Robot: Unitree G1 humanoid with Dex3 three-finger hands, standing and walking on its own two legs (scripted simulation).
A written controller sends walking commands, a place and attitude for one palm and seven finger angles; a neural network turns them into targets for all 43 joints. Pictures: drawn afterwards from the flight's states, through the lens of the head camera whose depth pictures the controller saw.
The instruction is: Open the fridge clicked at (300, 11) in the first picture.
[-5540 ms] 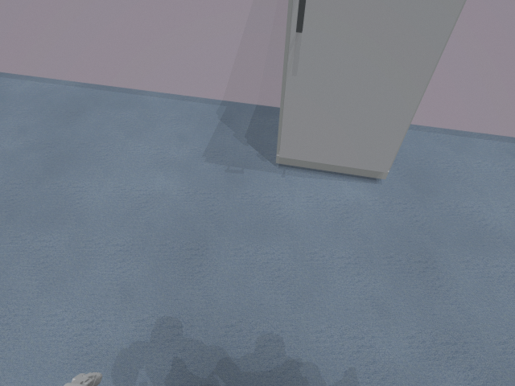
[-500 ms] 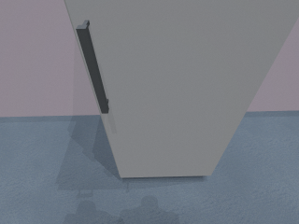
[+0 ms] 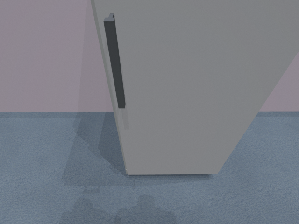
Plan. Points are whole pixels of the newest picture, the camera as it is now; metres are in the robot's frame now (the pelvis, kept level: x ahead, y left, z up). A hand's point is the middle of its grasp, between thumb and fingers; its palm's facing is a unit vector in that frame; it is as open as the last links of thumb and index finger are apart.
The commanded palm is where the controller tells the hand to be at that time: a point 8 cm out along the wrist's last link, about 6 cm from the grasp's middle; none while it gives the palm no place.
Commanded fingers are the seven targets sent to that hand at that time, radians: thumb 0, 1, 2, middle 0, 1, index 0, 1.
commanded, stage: come to a stop and stand still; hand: left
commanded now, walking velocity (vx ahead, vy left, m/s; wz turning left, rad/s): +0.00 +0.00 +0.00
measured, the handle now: (117, 67) +0.51 +0.14 +0.16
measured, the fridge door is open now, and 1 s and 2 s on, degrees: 0 0 0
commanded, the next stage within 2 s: look again from close up in 0.40 s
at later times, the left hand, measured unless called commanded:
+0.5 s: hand out of the picture +0.01 +0.17 -0.17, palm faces +0.00 -0.98 -0.19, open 7.4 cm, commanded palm none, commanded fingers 0.00 0.90 0.90 -0.20 -0.30 -0.20 -0.30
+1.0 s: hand out of the picture +0.02 +0.15 -0.17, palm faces +0.01 -0.98 -0.20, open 7.4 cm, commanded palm none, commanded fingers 0.00 0.90 0.90 -0.20 -0.30 -0.20 -0.30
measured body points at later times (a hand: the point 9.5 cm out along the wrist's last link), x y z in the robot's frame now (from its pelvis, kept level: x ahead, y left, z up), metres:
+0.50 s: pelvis +0.01 -0.01 +0.01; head +0.02 +0.00 +0.45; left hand +0.01 +0.22 -0.16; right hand +0.02 -0.23 -0.15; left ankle +0.00 +0.09 -0.73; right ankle +0.00 -0.15 -0.73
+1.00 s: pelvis +0.01 -0.03 +0.01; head +0.02 -0.03 +0.46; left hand +0.02 +0.20 -0.15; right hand +0.02 -0.25 -0.15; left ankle +0.00 +0.09 -0.73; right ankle +0.00 -0.15 -0.73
